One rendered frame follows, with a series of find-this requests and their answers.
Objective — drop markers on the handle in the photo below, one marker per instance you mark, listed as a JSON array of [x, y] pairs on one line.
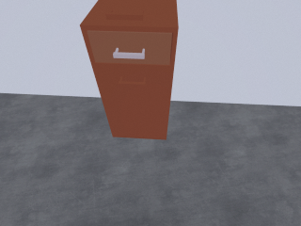
[[118, 54], [132, 84], [124, 16]]

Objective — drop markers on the cabinet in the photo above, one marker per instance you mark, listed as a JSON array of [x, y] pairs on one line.
[[135, 112]]

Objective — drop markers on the drawer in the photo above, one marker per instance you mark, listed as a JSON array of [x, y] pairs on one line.
[[157, 46]]

